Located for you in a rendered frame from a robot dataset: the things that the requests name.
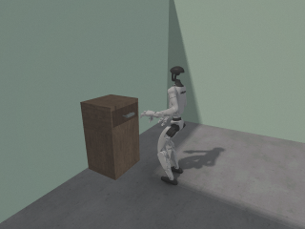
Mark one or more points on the robot left forearm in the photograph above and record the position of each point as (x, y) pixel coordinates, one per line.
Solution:
(167, 112)

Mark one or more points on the robot right shin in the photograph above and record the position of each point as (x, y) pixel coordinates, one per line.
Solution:
(173, 156)

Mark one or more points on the robot left upper arm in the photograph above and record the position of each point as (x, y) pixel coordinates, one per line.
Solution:
(173, 98)

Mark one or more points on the handle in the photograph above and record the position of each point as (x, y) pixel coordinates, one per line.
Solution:
(129, 115)

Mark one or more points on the robot left hand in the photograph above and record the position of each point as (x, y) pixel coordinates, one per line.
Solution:
(148, 113)

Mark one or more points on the drawer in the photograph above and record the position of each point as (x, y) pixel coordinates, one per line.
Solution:
(117, 115)

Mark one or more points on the cabinet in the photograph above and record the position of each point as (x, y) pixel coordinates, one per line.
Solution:
(111, 151)

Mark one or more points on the robot right hand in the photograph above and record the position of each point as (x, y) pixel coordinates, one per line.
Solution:
(166, 119)

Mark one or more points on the robot left foot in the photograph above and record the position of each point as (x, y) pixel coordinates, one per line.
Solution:
(167, 179)

